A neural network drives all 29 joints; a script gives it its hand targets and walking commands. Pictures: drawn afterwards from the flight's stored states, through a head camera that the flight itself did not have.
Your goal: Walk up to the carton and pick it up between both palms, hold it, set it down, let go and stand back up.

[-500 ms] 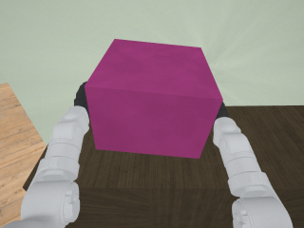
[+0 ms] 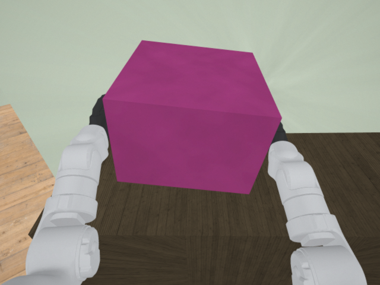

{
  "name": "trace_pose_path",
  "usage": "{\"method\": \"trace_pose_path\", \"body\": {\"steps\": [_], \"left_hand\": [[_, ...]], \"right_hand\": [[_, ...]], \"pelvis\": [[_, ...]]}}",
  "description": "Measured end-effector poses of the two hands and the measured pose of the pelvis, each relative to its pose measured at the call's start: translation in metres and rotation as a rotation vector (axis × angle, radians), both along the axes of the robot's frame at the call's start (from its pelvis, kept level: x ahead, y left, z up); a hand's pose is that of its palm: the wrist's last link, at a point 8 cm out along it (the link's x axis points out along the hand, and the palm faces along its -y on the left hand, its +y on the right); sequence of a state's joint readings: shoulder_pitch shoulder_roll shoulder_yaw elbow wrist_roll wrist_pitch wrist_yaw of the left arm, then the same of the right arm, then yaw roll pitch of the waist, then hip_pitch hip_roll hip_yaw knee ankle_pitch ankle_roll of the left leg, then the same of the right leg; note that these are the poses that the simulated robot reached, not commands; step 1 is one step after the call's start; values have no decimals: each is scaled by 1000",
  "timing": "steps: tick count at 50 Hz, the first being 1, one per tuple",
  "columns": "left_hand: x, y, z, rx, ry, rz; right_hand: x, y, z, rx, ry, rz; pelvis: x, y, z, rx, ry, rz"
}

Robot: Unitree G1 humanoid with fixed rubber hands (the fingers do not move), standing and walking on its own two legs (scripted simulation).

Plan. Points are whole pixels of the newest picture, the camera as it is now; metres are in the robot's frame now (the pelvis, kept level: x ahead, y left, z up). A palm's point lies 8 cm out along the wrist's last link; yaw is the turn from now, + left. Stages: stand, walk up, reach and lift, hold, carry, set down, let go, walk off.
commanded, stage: hold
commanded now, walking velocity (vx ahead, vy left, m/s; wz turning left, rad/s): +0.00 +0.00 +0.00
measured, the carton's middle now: (191, 111) +0.46 +0.00 +0.19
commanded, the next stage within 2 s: none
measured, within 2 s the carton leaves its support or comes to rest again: neither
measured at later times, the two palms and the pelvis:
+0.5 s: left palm (97, 126) +0.37 +0.19 +0.21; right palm (280, 142) +0.36 -0.18 +0.17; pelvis +0.00 +0.00 +0.00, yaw +0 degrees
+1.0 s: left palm (97, 123) +0.38 +0.19 +0.22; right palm (279, 139) +0.36 -0.18 +0.17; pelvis +0.00 +0.00 +0.00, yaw +0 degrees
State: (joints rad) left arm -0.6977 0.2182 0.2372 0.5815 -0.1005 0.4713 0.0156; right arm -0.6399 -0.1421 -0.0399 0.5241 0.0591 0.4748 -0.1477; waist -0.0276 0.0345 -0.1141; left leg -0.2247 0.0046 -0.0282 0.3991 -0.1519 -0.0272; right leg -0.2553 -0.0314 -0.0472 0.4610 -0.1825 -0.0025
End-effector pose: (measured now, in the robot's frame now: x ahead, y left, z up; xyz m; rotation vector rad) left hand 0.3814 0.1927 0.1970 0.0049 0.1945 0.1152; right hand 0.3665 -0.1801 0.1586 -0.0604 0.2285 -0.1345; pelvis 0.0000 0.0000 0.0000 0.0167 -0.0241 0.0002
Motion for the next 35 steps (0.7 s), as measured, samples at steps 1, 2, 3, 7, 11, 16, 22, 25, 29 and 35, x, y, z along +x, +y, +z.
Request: {"method": "trace_pose_path", "body": {"steps": [1,2,3,7,11,16,22,25,29,35], "left_hand": [[0,0,1,2,-1,0],[-1,0,2,5,-2,0],[-1,0,4,7,-3,0],[-4,0,9,15,-6,1],[-7,0,13,17,-10,2],[-10,0,15,19,-10,3],[-11,-1,15,18,-8,3],[-11,-2,15,18,-6,3],[-10,-2,14,19,-4,3],[-7,-3,13,21,1,3]], "right_hand": [[0,0,1,1,-1,0],[-1,0,2,1,-3,0],[-1,0,3,2,-3,1],[-3,0,6,5,-7,2],[-5,0,10,7,-11,2],[-8,0,12,7,-12,2],[-9,-1,13,8,-11,2],[-9,-1,12,9,-11,2],[-7,-2,12,10,-9,2],[-5,-2,11,10,-5,3]], "pelvis": [[0,0,0,0,-1,0],[0,0,0,0,-3,0],[0,0,0,0,-4,0],[0,0,0,0,-12,0],[-1,0,0,0,-21,0],[-2,0,0,0,-30,0],[-2,-1,0,1,-33,0],[-2,-1,1,2,-32,0],[-1,-2,1,3,-30,0],[0,-2,1,3,-26,0]]}}
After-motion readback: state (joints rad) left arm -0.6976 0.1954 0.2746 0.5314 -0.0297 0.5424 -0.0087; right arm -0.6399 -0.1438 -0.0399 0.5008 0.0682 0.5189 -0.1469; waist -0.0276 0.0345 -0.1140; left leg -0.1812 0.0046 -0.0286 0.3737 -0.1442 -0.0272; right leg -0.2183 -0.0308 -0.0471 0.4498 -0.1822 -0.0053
